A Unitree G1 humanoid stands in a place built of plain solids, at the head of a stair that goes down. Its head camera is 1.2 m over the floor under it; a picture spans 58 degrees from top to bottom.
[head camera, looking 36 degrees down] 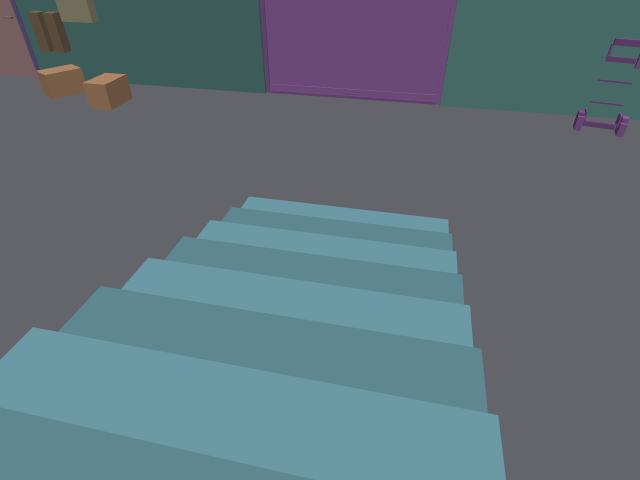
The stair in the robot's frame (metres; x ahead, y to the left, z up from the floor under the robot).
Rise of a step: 0.13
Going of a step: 0.43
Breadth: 2.00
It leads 13 degrees to the right of straight ahead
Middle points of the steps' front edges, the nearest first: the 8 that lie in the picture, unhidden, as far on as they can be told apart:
0.71 0.41 -0.13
1.13 0.32 -0.26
1.55 0.22 -0.39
1.97 0.13 -0.53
2.39 0.04 -0.66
2.81 -0.06 -0.79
3.23 -0.15 -0.92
3.66 -0.24 -1.06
